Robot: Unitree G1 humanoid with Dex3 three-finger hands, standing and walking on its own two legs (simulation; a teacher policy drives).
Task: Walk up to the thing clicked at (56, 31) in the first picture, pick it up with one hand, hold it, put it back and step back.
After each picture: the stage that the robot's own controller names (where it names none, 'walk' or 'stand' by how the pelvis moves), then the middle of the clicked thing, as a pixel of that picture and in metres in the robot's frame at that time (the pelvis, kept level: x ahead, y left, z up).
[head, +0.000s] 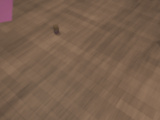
stand; (56, 29) +1.62 +0.29 -0.72
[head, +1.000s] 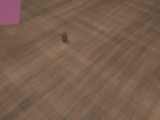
walk; (64, 37) +1.49 +0.14 -0.70
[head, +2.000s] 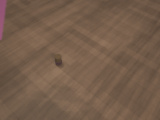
walk; (58, 60) +1.01 +0.18 -0.70
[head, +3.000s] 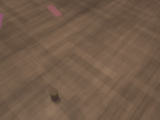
walk; (54, 95) +0.67 +0.19 -0.71
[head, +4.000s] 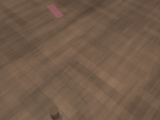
stand; (54, 113) +0.46 +0.19 -0.70
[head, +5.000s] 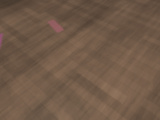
stand; out of the picture +0.42 +0.21 -0.72
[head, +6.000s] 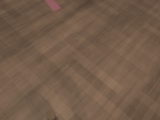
walk; (51, 117) +0.37 +0.17 -0.72
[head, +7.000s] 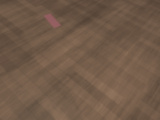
walk; out of the picture +0.40 +0.15 -0.72
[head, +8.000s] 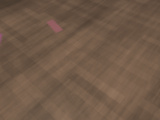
walk; out of the picture +0.44 +0.23 -0.72
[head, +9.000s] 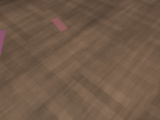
stand; out of the picture +0.39 +0.18 -0.73
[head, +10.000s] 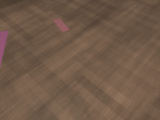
stand; out of the picture +0.39 +0.19 -0.73
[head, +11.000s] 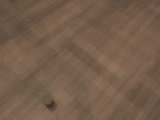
go down; (48, 101) +0.44 +0.21 -0.62
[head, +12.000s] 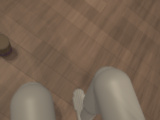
go down; (2, 46) +0.52 +0.23 -0.31
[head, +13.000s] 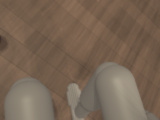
close in; out of the picture +0.51 +0.24 -0.29
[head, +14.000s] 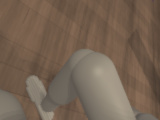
close in; out of the picture +0.50 +0.28 -0.25
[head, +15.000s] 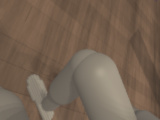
lift; out of the picture +0.49 +0.28 -0.26
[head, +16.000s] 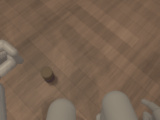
close; (48, 75) +0.47 +0.18 -0.44
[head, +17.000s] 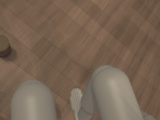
go down; (1, 47) +0.49 +0.22 -0.31
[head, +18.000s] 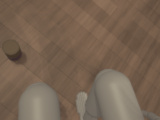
go down; (12, 51) +0.49 +0.21 -0.32
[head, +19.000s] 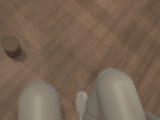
go down; (12, 47) +0.50 +0.21 -0.31
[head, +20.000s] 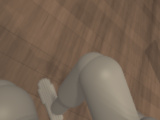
close in; out of the picture +0.49 +0.26 -0.25
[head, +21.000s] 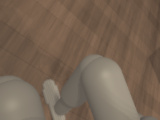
lift; out of the picture +0.48 +0.26 -0.27
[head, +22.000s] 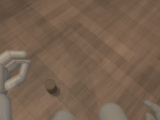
hold; (51, 86) +0.46 +0.18 -0.51
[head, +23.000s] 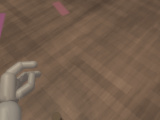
hold; (57, 119) +0.41 +0.19 -0.67
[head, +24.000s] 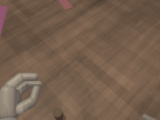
hold; (58, 114) +0.41 +0.18 -0.65
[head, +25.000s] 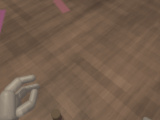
hold; (56, 116) +0.42 +0.18 -0.66
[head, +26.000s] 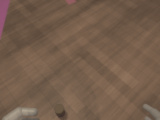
stand; (59, 110) +0.42 +0.17 -0.62
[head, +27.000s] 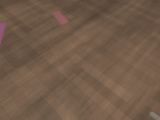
hold; out of the picture +0.40 +0.18 -0.66
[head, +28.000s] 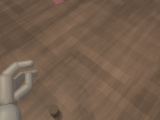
close; (54, 111) +0.42 +0.18 -0.64
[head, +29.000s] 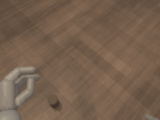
close; (53, 101) +0.43 +0.18 -0.60
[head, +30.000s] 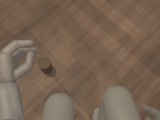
close; (45, 66) +0.49 +0.18 -0.41
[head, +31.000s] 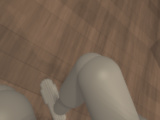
hold; out of the picture +0.51 +0.26 -0.25
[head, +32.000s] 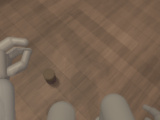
hold; (50, 76) +0.48 +0.17 -0.45
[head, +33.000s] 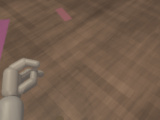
hold; out of the picture +0.41 +0.17 -0.67
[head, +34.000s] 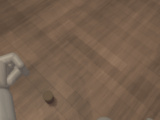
crouch; (48, 97) +0.44 +0.18 -0.60
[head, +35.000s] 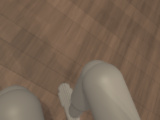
lower; out of the picture +0.51 +0.22 -0.29
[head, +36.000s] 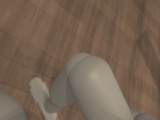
lower; out of the picture +0.49 +0.27 -0.27
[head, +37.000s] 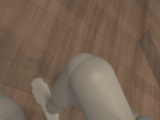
lower; out of the picture +0.49 +0.27 -0.26
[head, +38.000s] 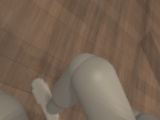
lower; out of the picture +0.49 +0.27 -0.26
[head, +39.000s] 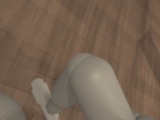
lower; out of the picture +0.49 +0.27 -0.26
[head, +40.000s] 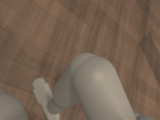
draw back; out of the picture +0.50 +0.27 -0.25
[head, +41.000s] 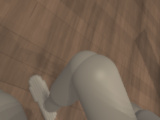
withdraw; out of the picture +0.49 +0.27 -0.25
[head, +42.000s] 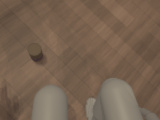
walk; (35, 52) +0.51 +0.19 -0.37
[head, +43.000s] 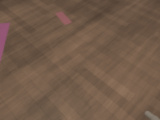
stand; out of the picture +0.41 +0.17 -0.67
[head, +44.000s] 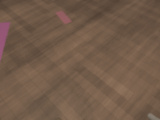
stand; out of the picture +0.42 +0.18 -0.67
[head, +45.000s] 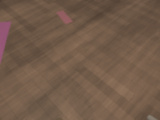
stand; out of the picture +0.42 +0.18 -0.67
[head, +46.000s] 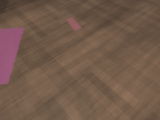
stand; out of the picture +0.43 +0.17 -0.72
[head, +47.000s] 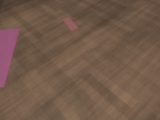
stand; out of the picture +0.40 +0.19 -0.73
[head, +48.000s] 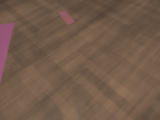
walk; out of the picture +0.39 +0.20 -0.72
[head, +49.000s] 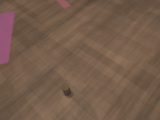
walk; (66, 90) +0.66 +0.21 -0.71
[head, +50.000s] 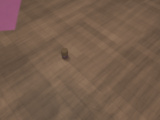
stand; (64, 54) +1.04 +0.16 -0.70
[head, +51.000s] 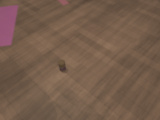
stand; (62, 65) +1.00 +0.20 -0.71
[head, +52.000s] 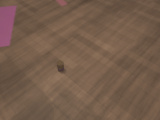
stand; (60, 66) +1.01 +0.20 -0.73
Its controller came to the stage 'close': yes
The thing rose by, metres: 0.02
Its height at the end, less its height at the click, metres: +0.00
